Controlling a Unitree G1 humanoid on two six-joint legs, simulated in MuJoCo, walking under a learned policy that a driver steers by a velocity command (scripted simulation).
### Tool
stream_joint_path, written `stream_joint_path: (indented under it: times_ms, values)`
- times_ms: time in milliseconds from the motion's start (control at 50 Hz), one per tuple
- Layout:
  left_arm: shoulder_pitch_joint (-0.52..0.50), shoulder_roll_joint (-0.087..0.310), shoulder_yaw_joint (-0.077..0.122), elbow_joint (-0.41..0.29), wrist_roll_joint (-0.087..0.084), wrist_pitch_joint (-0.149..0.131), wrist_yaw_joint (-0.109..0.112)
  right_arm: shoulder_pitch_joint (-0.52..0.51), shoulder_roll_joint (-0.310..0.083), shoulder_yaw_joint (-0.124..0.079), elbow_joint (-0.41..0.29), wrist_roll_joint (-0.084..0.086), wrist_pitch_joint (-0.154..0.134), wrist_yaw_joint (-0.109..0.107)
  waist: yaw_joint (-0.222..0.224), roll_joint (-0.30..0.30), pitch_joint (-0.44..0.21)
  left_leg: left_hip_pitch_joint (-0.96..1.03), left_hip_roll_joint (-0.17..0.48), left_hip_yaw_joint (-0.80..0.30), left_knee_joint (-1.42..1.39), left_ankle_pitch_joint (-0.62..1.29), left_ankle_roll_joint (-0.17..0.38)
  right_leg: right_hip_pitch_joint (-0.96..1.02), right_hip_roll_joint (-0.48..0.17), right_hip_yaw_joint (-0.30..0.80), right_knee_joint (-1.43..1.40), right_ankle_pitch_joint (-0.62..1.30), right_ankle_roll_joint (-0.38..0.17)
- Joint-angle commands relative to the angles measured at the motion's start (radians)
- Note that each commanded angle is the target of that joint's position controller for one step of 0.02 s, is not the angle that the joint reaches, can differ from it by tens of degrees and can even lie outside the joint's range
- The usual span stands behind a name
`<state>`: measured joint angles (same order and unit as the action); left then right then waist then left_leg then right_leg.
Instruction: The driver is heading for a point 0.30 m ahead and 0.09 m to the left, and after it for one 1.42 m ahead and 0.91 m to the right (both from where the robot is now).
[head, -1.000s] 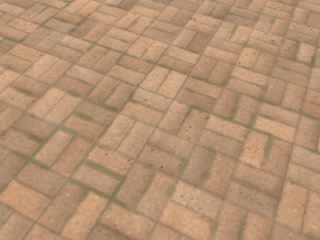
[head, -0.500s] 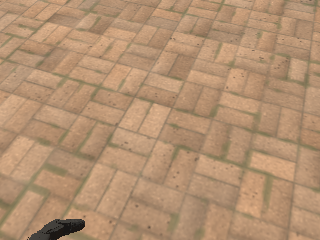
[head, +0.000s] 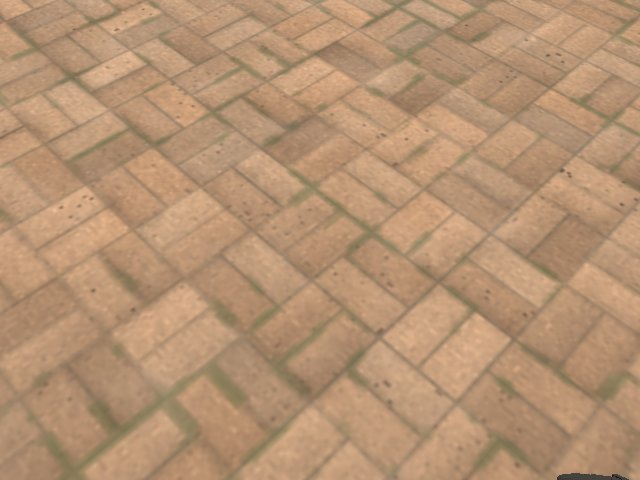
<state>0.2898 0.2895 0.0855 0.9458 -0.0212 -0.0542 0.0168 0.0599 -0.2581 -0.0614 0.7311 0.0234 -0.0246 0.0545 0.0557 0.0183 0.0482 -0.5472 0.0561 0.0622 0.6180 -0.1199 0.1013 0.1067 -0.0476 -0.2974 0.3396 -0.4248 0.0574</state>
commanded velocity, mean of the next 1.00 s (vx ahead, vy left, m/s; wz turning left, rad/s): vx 0.18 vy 0.00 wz -0.19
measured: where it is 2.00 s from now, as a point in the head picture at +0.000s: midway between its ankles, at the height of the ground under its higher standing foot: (406, 431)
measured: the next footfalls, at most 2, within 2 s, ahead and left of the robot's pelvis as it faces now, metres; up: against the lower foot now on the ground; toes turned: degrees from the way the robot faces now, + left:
left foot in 0.02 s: +0.18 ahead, +0.10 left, +0.00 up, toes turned +4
right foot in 0.50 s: +0.41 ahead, -0.07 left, +0.00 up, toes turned +0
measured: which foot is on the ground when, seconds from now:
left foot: up 0.00-0.00, down 0.02-0.52, up 0.54-0.86, down 0.88-1.00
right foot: down 0.00-0.02, up 0.04-0.48, down 0.50-0.90, up 0.92-1.00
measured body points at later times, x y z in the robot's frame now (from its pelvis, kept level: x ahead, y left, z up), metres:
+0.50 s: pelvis +0.25 +0.02 +0.01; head +0.28 +0.02 +0.46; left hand +0.39 +0.28 -0.10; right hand +0.37 -0.25 -0.11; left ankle +0.14 +0.09 -0.72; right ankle +0.37 -0.07 -0.72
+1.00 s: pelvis +0.33 +0.06 +0.02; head +0.36 +0.08 +0.47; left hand +0.56 +0.30 -0.09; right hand +0.36 -0.24 -0.08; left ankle +0.38 +0.18 -0.72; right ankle +0.32 -0.06 -0.66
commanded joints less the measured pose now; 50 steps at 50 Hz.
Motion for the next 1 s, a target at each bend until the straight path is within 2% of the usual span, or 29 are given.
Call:
stream_joint_path:
  times_ms: [20,40,60,80,100,120,160,220,300,360,420,480,500,520,540,560,580,600,640,680,740,820,860,880,900,920,940,960,1000]
  values:
    - [-0.054,0.174,0.029,-0.079,0.006,0.005,0.010,0.377,-0.245,-0.109,0.032,0.008,0.006,-0.023,-0.242,-0.003,-0.210,0.569,-0.062,-0.052,-0.060,-0.028,0.102,-0.272,-0.174,0.036,0.576,0.831,-0.086]
    - [0.041,0.012,-0.019,-0.137,0.049,-0.020,-0.004,0.352,-0.365,-0.126,0.032,0.016,0.002,-0.034,-0.110,0.281,-0.270,0.891,0.196,-0.607,-0.146,-0.166,0.281,-0.738,0.027,0.102,0.938,-0.091,-0.019]
    - [-0.043,0.072,-0.018,-0.154,0.008,-0.066,-0.019,0.380,-0.299,-0.100,-0.011,0.001,-0.016,-0.026,-0.166,0.168,-0.417,0.962,0.284,-0.915,-0.327,-0.336,0.342,-0.865,0.076,0.357,1.065,-0.195,-0.033]
    - [-0.155,0.130,-0.003,-0.185,-0.033,-0.090,-0.027,0.346,-0.233,-0.081,-0.004,-0.010,-0.033,-0.022,-0.187,0.099,-0.277,0.888,0.266,-0.790,-0.360,-0.267,0.280,-0.960,0.026,0.377,1.060,-0.097,-0.064]
    - [-0.168,0.120,-0.007,-0.186,-0.025,-0.103,-0.023,0.288,-0.203,-0.072,-0.011,-0.007,-0.043,-0.023,-0.148,0.035,-0.194,0.751,0.226,-0.663,-0.348,-0.175,0.243,-0.937,-0.021,0.377,0.980,-0.006,-0.083]
    - [-0.157,0.124,-0.001,-0.169,0.004,-0.103,-0.015,0.208,-0.164,-0.060,-0.026,-0.007,-0.046,-0.025,-0.101,-0.007,-0.138,0.603,0.184,-0.553,-0.348,-0.060,0.213,-0.859,-0.056,0.380,0.887,0.052,-0.079]
    - [-0.092,0.135,0.009,-0.136,0.014,-0.070,-0.015,0.121,-0.117,-0.039,-0.055,-0.032,-0.047,-0.035,-0.039,0.014,-0.108,0.434,0.156,-0.398,-0.362,0.288,0.186,-0.712,-0.095,0.368,0.808,0.101,-0.059]
    - [-0.075,0.077,-0.004,-0.122,0.028,-0.037,-0.012,0.144,-0.140,-0.039,-0.023,-0.034,-0.055,-0.050,-0.024,0.008,-0.096,0.344,0.121,-0.217,-0.370,0.631,0.169,-0.655,-0.080,0.321,0.680,0.192,-0.019]
    - [-0.170,0.044,-0.024,-0.137,0.019,-0.036,-0.025,0.161,-0.137,-0.030,0.013,-0.038,-0.048,-0.069,-0.074,0.042,-0.095,0.349,0.054,-0.061,-0.382,0.595,0.089,-0.583,-0.043,0.286,0.370,0.516,-0.028]
    - [-0.208,0.061,-0.023,-0.149,0.010,-0.036,-0.040,0.172,-0.143,-0.026,0.047,-0.048,-0.043,-0.074,-0.098,0.046,-0.089,0.420,0.093,-0.052,-0.376,0.526,0.075,-0.569,-0.020,0.301,0.275,0.584,-0.044]
    - [-0.229,0.099,-0.010,-0.178,0.017,-0.034,-0.057,0.150,-0.157,-0.032,0.063,-0.038,-0.021,-0.084,-0.092,0.057,-0.061,0.526,0.143,-0.063,-0.288,0.562,0.077,-0.649,-0.001,0.300,0.253,0.417,-0.074]
    - [-0.099,0.129,0.009,-0.164,0.026,-0.036,-0.073,0.113,-0.162,-0.036,0.048,-0.017,0.012,-0.108,-0.021,0.048,-0.106,0.551,0.126,-0.044,-0.049,0.706,0.033,-0.535,0.056,0.253,0.156,0.376,-0.122]
    - [-0.014,0.190,0.031,-0.157,0.030,-0.037,-0.066,0.132,-0.161,-0.035,0.035,-0.026,0.013,-0.115,0.008,-0.031,-0.176,0.470,0.053,-0.003,0.148,0.585,-0.029,-0.363,0.008,0.352,0.120,0.707,-0.175]
    - [0.022,0.272,0.048,-0.174,0.039,-0.029,-0.050,0.178,-0.126,-0.023,-0.001,-0.054,0.004,-0.106,-0.027,-0.226,-0.273,0.183,-0.102,0.028,0.490,0.031,-0.113,-0.094,-0.200,0.648,0.150,1.107,-0.330]
    - [0.035,0.229,0.031,-0.180,0.049,-0.016,-0.041,0.195,-0.086,-0.006,-0.007,-0.052,-0.002,-0.090,-0.024,-0.294,-0.405,-0.028,-0.214,-0.106,0.710,-0.566,-0.141,0.072,-0.331,0.925,0.080,1.089,-0.486]
    - [-0.023,0.185,0.022,-0.209,0.035,-0.006,-0.038,0.182,-0.134,-0.016,0.005,-0.024,-0.002,-0.075,-0.016,-0.168,-0.389,-0.063,-0.134,-0.205,0.769,-0.522,-0.127,0.008,-0.297,0.861,0.053,0.850,-0.448]
    - [-0.090,0.155,0.016,-0.233,0.020,0.005,-0.030,0.132,-0.140,-0.019,-0.004,-0.010,0.007,-0.075,-0.026,-0.092,-0.287,-0.093,-0.099,-0.188,0.746,-0.455,-0.126,-0.100,-0.249,0.772,0.029,0.659,-0.395]
    - [-0.130,0.132,0.008,-0.244,0.007,0.018,-0.025,0.106,-0.138,-0.023,-0.002,-0.017,0.019,-0.083,-0.043,-0.019,-0.193,-0.090,-0.066,-0.170,0.655,-0.412,-0.130,-0.235,-0.209,0.707,-0.011,0.515,-0.349]
    - [-0.167,0.140,0.010,-0.259,0.019,0.040,-0.012,0.094,-0.125,-0.025,-0.013,-0.031,0.038,-0.096,-0.073,-0.079,-0.127,0.014,-0.057,-0.139,0.457,-0.337,-0.141,-0.409,-0.124,0.647,-0.057,0.334,-0.297]
    - [-0.152,0.165,0.024,-0.268,0.029,0.053,0.000,0.117,-0.095,-0.017,-0.005,-0.029,0.034,-0.102,-0.068,-0.143,-0.146,0.073,-0.081,-0.121,0.328,-0.308,-0.161,-0.427,-0.094,0.627,-0.060,0.353,-0.295]
    - [-0.146,0.183,0.036,-0.281,0.015,0.060,0.013,0.115,-0.100,-0.016,-0.001,-0.024,0.024,-0.103,-0.053,-0.153,-0.199,0.132,-0.087,-0.136,0.194,-0.225,-0.177,-0.410,-0.090,0.644,-0.040,0.321,-0.282]
    - [-0.153,0.177,0.037,-0.299,0.012,0.079,0.017,0.105,-0.115,-0.022,-0.007,-0.018,0.009,-0.092,-0.043,-0.182,-0.187,0.173,-0.097,-0.142,0.047,-0.196,-0.166,-0.396,-0.084,0.722,-0.022,0.222,-0.254]
    - [-0.173,0.169,0.035,-0.310,0.004,0.091,0.021,0.154,-0.115,-0.027,0.007,-0.016,-0.005,-0.082,-0.076,-0.185,-0.175,0.266,-0.101,-0.120,-0.128,-0.110,-0.140,-0.419,-0.056,0.730,0.021,0.218,-0.220]
    - [-0.155,0.150,0.029,-0.311,0.002,0.096,0.024,0.183,-0.142,-0.037,0.014,-0.020,-0.009,-0.080,-0.085,-0.162,-0.171,0.347,-0.052,-0.146,-0.218,-0.073,-0.114,-0.465,-0.018,0.710,0.068,0.172,-0.182]
    - [-0.124,0.094,0.014,-0.317,0.009,0.097,0.022,0.211,-0.217,-0.054,0.007,-0.042,-0.006,-0.086,-0.069,0.001,-0.183,0.442,0.163,-0.335,-0.294,-0.087,-0.038,-0.581,0.065,0.607,0.264,-0.006,-0.125]
    - [-0.144,0.094,0.019,-0.361,0.004,0.084,0.016,0.165,-0.275,-0.068,0.002,-0.077,0.004,-0.085,-0.036,0.303,-0.115,0.378,0.323,-0.587,-0.370,0.030,0.115,-0.750,0.201,0.416,0.482,-0.172,-0.076]
    - [-0.111,0.172,0.041,-0.337,0.019,0.073,0.012,0.108,-0.214,-0.051,-0.038,-0.085,-0.002,-0.089,-0.034,0.222,-0.115,0.354,0.345,-0.575,-0.356,0.096,0.157,-0.743,0.131,0.462,0.688,-0.158,-0.048]
    - [-0.081,0.194,0.055,-0.308,0.008,0.077,0.009,0.059,-0.166,-0.039,-0.053,-0.070,-0.004,-0.095,-0.013,0.141,-0.112,0.353,0.292,-0.459,-0.322,0.139,0.120,-0.743,0.126,0.454,0.769,-0.096,-0.037]
    - [-0.049,0.155,0.050,-0.279,0.012,0.099,0.017,0.034,-0.141,-0.031,-0.061,-0.037,-0.003,-0.100,-0.017,0.096,-0.094,0.390,0.215,-0.317,-0.286,0.186,0.069,-0.774,0.107,0.430,0.869,-0.004,0.003]
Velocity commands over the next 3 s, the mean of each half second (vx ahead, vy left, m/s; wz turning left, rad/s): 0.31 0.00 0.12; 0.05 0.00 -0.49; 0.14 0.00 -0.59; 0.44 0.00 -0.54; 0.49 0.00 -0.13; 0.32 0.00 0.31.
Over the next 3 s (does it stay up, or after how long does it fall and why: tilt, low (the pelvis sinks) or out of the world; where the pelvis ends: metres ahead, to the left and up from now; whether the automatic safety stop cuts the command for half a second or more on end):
stays up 0.88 -0.53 0.01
